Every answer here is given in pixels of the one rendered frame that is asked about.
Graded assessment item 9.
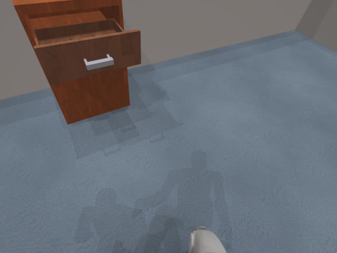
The drawer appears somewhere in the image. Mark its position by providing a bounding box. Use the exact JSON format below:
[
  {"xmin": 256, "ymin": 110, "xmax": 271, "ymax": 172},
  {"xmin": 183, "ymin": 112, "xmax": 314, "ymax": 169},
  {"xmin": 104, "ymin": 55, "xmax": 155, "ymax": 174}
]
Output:
[{"xmin": 32, "ymin": 18, "xmax": 141, "ymax": 85}]

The right robot thigh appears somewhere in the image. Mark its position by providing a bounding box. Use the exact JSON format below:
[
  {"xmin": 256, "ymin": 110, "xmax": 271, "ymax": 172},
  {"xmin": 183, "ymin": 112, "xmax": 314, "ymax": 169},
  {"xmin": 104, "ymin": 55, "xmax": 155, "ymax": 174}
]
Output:
[{"xmin": 189, "ymin": 229, "xmax": 227, "ymax": 253}]

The cabinet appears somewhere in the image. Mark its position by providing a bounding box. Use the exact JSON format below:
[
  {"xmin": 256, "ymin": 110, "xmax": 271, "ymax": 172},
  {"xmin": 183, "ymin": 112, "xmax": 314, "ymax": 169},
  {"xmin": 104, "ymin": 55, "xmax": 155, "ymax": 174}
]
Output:
[{"xmin": 12, "ymin": 0, "xmax": 130, "ymax": 124}]

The handle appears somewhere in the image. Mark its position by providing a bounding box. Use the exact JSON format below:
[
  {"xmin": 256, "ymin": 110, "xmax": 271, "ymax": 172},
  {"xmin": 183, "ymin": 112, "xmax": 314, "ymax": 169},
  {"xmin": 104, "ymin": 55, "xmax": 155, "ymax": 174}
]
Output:
[{"xmin": 84, "ymin": 54, "xmax": 114, "ymax": 70}]

